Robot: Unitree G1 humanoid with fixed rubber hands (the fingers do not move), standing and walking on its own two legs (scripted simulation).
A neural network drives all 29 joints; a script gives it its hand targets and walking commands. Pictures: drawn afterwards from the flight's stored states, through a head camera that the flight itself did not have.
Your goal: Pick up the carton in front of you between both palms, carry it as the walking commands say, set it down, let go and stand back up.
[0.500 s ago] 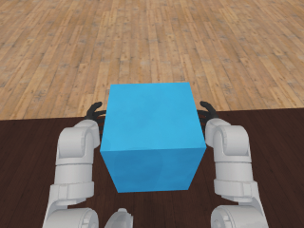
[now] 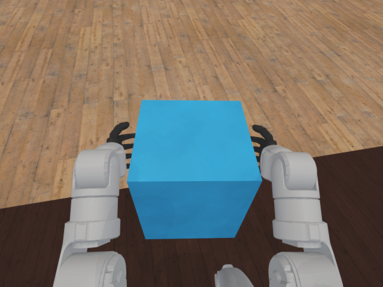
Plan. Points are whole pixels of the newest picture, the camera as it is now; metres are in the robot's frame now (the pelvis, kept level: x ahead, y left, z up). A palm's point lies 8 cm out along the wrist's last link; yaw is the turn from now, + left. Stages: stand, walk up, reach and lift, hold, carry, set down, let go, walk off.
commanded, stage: carry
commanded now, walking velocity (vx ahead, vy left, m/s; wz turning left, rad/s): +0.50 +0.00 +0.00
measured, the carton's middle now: (190, 173) +0.37 -0.02 +0.02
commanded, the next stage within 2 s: none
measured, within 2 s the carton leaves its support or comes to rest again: neither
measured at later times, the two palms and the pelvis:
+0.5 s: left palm (125, 87) +0.66 +0.15 +0.04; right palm (224, 81) +0.69 -0.14 +0.03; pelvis +0.32 -0.03 -0.05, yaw +2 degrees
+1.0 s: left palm (130, 38) +0.99 +0.17 +0.01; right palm (206, 41) +0.98 -0.13 +0.01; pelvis +0.63 +0.03 -0.09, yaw +0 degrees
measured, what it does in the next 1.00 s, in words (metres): goes down: right foot 0.04 m lower, then left foot 0.05 m lower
